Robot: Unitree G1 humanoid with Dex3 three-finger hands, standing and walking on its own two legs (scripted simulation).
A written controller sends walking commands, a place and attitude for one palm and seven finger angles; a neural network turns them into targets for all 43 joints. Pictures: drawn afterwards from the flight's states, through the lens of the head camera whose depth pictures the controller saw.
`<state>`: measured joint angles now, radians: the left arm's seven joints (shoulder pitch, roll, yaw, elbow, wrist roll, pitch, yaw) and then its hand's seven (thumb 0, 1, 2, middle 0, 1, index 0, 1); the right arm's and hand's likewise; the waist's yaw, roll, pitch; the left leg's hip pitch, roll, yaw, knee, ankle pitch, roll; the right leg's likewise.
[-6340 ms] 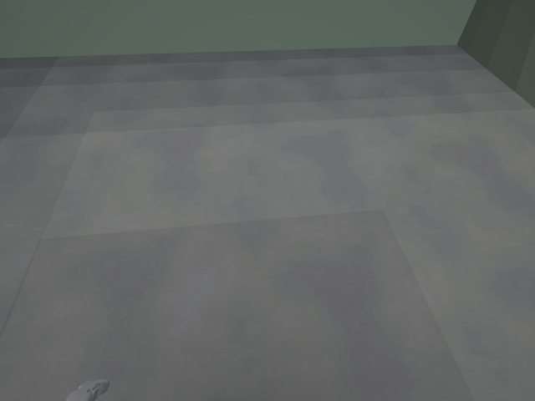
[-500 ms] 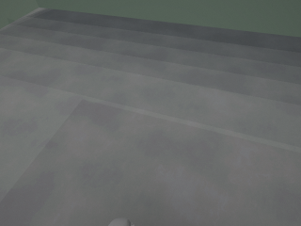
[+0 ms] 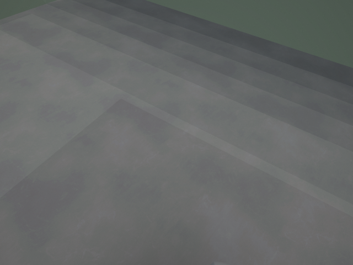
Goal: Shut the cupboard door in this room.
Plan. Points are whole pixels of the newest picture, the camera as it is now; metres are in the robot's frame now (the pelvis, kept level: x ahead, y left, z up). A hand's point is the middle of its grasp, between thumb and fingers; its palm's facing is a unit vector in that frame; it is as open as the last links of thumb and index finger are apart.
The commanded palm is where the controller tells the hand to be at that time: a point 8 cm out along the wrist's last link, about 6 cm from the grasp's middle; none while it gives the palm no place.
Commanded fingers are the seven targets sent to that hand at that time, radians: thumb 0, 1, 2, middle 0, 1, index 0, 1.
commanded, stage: turn or walk to find it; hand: left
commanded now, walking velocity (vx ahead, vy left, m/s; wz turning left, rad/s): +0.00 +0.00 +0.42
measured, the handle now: out of the picture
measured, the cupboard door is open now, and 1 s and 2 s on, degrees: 81 81 81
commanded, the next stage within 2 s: none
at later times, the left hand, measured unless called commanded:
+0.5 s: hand out of the picture +0.00 +0.13 -0.15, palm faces +0.25 -0.93 -0.28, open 7.4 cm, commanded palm none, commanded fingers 0.00 0.90 0.90 -0.20 -0.30 -0.20 -0.30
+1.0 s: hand out of the picture -0.14 +0.19 -0.18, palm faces +0.47 -0.85 -0.23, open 7.4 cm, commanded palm none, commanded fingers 0.00 0.90 0.90 -0.20 -0.30 -0.20 -0.30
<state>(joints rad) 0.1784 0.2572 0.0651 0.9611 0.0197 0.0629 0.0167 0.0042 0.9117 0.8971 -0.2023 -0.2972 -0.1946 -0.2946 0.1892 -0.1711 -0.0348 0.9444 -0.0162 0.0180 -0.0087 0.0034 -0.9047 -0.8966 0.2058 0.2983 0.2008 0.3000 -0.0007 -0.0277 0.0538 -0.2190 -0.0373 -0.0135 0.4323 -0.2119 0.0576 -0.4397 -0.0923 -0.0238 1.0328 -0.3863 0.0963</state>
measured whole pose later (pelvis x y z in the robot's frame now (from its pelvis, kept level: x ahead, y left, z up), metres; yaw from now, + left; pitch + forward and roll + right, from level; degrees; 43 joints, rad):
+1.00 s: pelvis -0.08 -0.02 +0.00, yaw +25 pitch -1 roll -1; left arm 0.23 0.26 0.06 0.99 0.02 0.06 0.01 0.01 0.91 0.90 -0.20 -0.30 -0.20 -0.29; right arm 0.15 -0.18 -0.03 0.94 -0.01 0.03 -0.01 0.00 -0.91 -0.90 0.20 0.30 0.20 0.30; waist 0.02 -0.03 0.05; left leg -0.21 -0.02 0.01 0.46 -0.23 0.05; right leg -0.45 -0.10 -0.04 1.06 -0.38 0.08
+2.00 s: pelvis -0.14 -0.06 +0.00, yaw +50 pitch -1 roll -1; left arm 0.22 0.27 0.07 0.98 0.02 0.07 0.01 0.01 0.91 0.90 -0.20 -0.30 -0.19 -0.29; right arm 0.15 -0.19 -0.03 0.94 -0.02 0.02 -0.01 0.00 -0.91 -0.90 0.20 0.30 0.20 0.30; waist 0.02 -0.03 0.06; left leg -0.23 -0.01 0.01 0.46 -0.22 0.04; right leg -0.45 -0.10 -0.04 1.08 -0.39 0.08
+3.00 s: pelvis -0.18 -0.15 +0.00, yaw +75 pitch -1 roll -1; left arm 0.23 0.26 0.06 1.00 0.02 0.07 0.01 0.01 0.91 0.90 -0.20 -0.30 -0.20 -0.29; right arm 0.15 -0.18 -0.03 0.95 -0.02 0.03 -0.01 0.00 -0.91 -0.90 0.20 0.30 0.20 0.30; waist 0.03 -0.04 0.06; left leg -0.21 0.00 0.02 0.48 -0.25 0.03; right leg -0.45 -0.10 -0.07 1.06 -0.40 0.07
